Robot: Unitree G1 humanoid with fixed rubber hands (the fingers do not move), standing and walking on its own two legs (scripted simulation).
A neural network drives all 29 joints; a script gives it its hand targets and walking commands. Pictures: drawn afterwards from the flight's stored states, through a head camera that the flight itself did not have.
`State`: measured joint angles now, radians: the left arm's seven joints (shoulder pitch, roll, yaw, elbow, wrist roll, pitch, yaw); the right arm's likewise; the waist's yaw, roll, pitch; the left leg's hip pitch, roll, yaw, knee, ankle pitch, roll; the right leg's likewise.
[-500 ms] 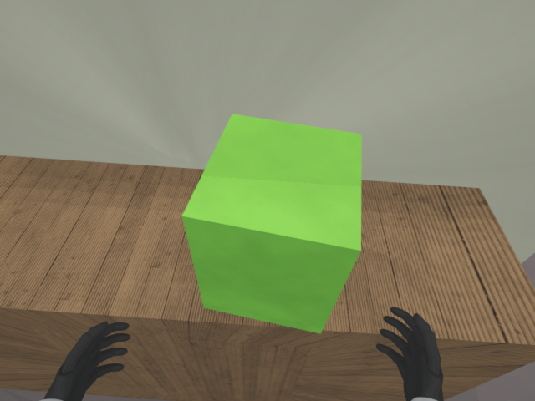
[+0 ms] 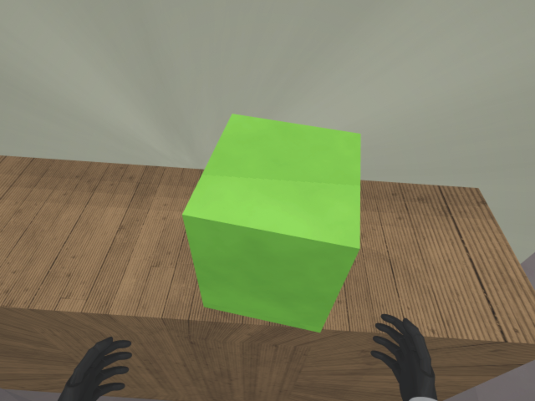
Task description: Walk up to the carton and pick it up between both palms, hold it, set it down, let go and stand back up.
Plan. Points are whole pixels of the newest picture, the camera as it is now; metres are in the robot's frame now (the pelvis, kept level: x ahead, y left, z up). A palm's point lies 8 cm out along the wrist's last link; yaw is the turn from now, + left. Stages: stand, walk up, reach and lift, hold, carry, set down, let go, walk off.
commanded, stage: set down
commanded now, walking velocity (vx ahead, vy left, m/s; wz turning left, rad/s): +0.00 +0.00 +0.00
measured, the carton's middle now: (277, 225) +0.37 -0.03 +0.06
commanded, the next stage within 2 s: let go in 0.88 s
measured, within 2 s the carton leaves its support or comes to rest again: neither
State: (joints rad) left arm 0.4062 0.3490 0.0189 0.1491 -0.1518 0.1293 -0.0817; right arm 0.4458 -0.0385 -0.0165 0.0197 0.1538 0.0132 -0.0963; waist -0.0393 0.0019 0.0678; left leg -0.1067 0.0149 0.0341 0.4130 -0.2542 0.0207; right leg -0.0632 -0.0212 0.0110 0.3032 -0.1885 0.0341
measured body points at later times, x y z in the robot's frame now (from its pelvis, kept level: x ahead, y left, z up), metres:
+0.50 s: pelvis -0.02 -0.01 +0.00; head -0.03 +0.00 +0.45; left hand +0.14 +0.24 -0.07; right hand +0.16 -0.21 -0.01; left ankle -0.02 +0.10 -0.75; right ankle -0.01 -0.15 -0.75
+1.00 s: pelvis -0.05 -0.04 +0.00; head -0.09 -0.04 +0.45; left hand +0.12 +0.19 -0.08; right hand +0.16 -0.22 -0.02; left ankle -0.02 +0.10 -0.74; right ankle -0.01 -0.15 -0.75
